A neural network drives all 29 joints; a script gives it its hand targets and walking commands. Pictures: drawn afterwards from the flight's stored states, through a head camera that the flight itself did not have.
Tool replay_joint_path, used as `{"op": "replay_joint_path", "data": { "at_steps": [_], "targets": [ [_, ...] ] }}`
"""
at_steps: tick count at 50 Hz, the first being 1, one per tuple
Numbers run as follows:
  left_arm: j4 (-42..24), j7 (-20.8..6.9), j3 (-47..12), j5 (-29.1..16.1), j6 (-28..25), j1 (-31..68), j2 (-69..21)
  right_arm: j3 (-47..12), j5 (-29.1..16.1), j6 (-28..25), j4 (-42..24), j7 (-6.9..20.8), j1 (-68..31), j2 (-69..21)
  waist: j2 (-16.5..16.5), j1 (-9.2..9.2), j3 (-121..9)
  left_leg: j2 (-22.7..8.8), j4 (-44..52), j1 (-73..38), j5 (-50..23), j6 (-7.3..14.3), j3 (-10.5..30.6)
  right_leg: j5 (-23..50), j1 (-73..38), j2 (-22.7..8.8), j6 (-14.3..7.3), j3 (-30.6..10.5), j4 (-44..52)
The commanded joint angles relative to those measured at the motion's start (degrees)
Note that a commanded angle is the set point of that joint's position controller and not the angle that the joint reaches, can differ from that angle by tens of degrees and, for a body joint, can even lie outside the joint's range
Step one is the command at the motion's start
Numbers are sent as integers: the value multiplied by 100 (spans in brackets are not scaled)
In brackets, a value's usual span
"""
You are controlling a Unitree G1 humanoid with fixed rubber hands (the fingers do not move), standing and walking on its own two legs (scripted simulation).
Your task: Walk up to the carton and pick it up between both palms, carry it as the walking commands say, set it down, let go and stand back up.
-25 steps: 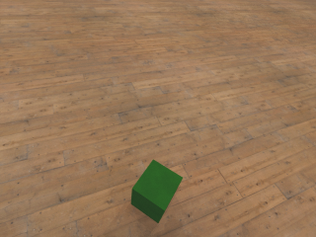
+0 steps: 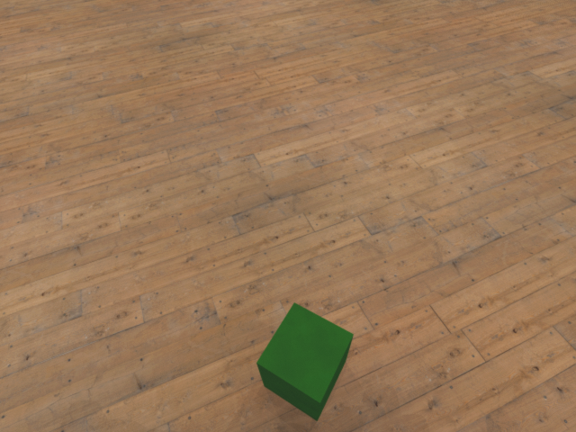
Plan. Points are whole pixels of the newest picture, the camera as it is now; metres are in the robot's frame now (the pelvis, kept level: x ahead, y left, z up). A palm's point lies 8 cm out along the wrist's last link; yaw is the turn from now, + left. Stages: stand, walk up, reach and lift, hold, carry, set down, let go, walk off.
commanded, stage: walk up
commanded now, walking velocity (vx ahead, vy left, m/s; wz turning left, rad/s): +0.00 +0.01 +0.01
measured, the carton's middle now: (305, 362) +0.42 -0.02 -0.66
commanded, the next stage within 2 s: none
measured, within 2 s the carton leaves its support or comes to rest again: neither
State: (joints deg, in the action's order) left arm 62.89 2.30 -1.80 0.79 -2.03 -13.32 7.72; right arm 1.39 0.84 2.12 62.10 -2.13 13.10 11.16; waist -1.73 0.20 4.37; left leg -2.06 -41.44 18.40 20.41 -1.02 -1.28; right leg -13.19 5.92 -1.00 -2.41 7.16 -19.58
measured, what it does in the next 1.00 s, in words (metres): steps on the spot: left foot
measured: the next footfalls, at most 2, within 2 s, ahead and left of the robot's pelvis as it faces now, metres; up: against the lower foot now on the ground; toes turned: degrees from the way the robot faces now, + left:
left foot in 0.10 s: +0.05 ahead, +0.13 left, +0.00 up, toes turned +4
left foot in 1.32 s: +0.15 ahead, +0.33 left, +0.00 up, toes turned -9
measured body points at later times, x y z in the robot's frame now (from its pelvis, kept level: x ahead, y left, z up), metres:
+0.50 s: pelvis +0.00 +0.05 +0.00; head +0.02 +0.07 +0.45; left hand -0.03 +0.28 -0.17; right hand -0.02 -0.17 -0.16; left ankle +0.01 +0.12 -0.75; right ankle -0.02 -0.08 -0.75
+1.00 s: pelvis +0.02 +0.06 +0.00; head +0.03 +0.07 +0.44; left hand -0.02 +0.27 -0.17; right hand -0.02 -0.15 -0.16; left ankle +0.01 +0.13 -0.75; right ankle -0.02 -0.09 -0.75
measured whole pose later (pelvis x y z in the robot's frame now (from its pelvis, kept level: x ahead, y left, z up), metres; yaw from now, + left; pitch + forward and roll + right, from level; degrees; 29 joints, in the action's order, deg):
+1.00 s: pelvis +0.02 +0.06 +0.00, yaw -1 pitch -1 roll +0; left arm 69.2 2.3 -0.6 0.4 -0.4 -17.7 7.8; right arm 0.6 0.3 -1.7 65.1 -2.7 20.6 6.6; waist 1.3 -0.2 1.7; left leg 3.3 -20.4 8.0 12.2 4.8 -6.0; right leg -14.9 5.1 -5.2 3.5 4.9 -21.0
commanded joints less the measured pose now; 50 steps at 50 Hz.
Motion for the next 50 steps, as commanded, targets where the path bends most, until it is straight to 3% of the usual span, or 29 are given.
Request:
{"op": "replay_joint_path", "data": {
  "at_steps": [1,2,4,5,6,7,8,9,11,12,15,17,19,23,25,28,30,34,35,36,37,43,44,46,49,50],
  "targets": [
    [-127,-38,151,11,-8,-13,866,-7,-14,69,34,-43,681,142,1283,121,-213,-63,651,-712,-308,44,-161,2688,633,-1286,-579,-747,138],
    [-162,-21,188,13,27,29,906,-6,32,36,12,-57,709,251,1033,130,-112,-84,1033,-788,-661,51,-222,2368,643,-1324,-495,-778,86],
    [-179,-22,181,-17,129,26,820,9,74,-42,50,-40,782,366,470,184,-114,-380,1774,-1395,-1526,74,84,576,1183,-1208,-233,-944,124],
    [-172,-37,154,-10,144,-284,694,-15,63,-129,48,-54,805,363,150,-1,-191,-678,1935,-1672,-2151,135,398,-239,1363,-836,-21,-788,62],
    [-115,-65,134,-51,173,-281,480,-62,91,-171,39,-47,824,386,-184,-112,-148,-837,2024,-1523,-2677,203,466,-363,1087,-612,87,-614,-128],
    [26,-64,67,-115,222,-589,141,-99,-2,-215,111,-47,693,248,-566,-201,-210,-869,2083,-1055,-2464,367,433,-127,506,-524,183,-522,167],
    [11,-50,58,-56,246,-441,205,-46,-13,-226,96,-46,545,238,-712,-154,12,-796,2319,-558,-2034,380,590,-17,218,-542,258,-475,108],
    [50,-35,162,-58,253,-382,579,-140,-17,-259,98,-22,620,-7,-455,-161,153,-712,2531,-406,-1895,292,554,146,30,-513,287,-531,30],
    [150,-62,191,-30,279,-444,701,-154,7,-297,114,-60,611,118,-359,-166,180,-579,2487,-730,-1934,280,468,424,85,-605,305,-594,191],
    [225,-69,195,-60,262,-492,711,-120,-58,-318,135,-59,710,152,-119,-97,89,-610,2512,-919,-1909,289,537,405,116,-611,303,-525,180],
    [291,-70,130,-81,225,-534,457,-101,-101,-295,151,-60,824,167,17,-146,66,-562,2665,-991,-1413,328,620,323,79,-610,337,-516,216],
    [365,-41,123,-61,221,-525,533,-94,-94,-295,139,-40,938,154,83,-1,56,-544,2757,-983,-964,314,589,190,176,-604,340,-498,236],
    [378,-52,151,-52,234,-555,562,-40,-69,-312,95,-32,778,300,-161,-71,176,-560,2905,-818,-763,336,644,234,121,-614,330,-519,290],
    [498,-35,119,-55,191,-641,480,-62,-87,-336,128,-22,960,122,287,-5,141,-518,2788,-992,-1037,386,544,276,226,-664,344,-552,307],
    [490,-40,187,-56,194,-714,634,-75,-80,-342,146,-15,977,47,121,-34,-111,-573,2829,-1031,-1107,396,647,288,85,-644,364,-497,212],
    [578,-45,92,-23,179,-830,339,-51,-92,-347,171,-30,1031,104,132,-36,19,-508,2792,-1033,-1078,411,555,273,170,-648,382,-538,282],
    [584,-20,114,-46,220,-846,418,-51,-106,-332,238,-25,1224,109,67,19,268,-551,2973,-825,-971,280,677,188,324,-601,400,-500,179],
    [612,-8,142,-42,213,-924,480,-25,-89,-318,218,-40,1149,70,-125,-21,110,-554,3007,-956,-1156,280,706,180,320,-608,445,-481,135],
    [672,0,159,-33,200,-1013,546,-33,-79,-338,167,-31,1123,58,83,-38,32,-547,2920,-1008,-1255,311,714,213,280,-616,415,-470,88],
    [633,-27,175,-23,185,-935,531,3,-93,-348,195,-46,1122,227,6,-52,-37,-504,2851,-1152,-1533,290,581,261,317,-632,415,-486,120],
    [630,-19,142,-28,165,-960,449,-13,-109,-378,224,-47,1157,108,196,-57,-130,-474,2705,-1323,-1791,358,497,346,350,-680,434,-503,151],
    [678,8,167,-56,190,-946,349,-13,-50,-378,320,-49,1451,16,74,12,-70,-499,2625,-1227,-2169,301,536,258,354,-637,450,-466,46],
    [668,-9,144,-45,180,-1008,269,-2,-59,-379,301,-66,1284,45,-31,-93,-31,-451,2564,-1249,-2276,366,420,337,366,-657,426,-522,84],
    [648,14,145,-44,159,-923,349,-35,-61,-395,312,-55,1369,-114,239,-14,93,-447,2423,-1157,-2557,482,372,528,362,-721,442,-538,140],
    [640,12,194,-34,144,-920,421,-25,-12,-422,257,-59,1290,-107,215,-43,-93,-434,2286,-1278,-2671,492,366,666,272,-683,432,-514,124],
    [668,36,189,-10,160,-968,213,108,22,-377,300,-47,1383,-13,406,113,-29,-426,2409,-1196,-2532,361,298,541,154,-703,363,-531,69]
  ]
}}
